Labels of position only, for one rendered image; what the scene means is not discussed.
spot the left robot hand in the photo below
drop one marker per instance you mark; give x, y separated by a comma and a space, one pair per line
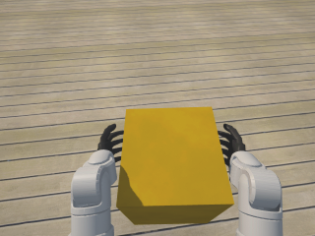
107, 143

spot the right robot hand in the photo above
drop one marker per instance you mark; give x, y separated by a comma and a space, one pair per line
234, 142

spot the robot right forearm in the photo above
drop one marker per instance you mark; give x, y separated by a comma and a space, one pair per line
260, 196

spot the carton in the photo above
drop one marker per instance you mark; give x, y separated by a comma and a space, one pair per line
172, 169

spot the robot left forearm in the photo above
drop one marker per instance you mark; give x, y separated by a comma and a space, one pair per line
91, 196

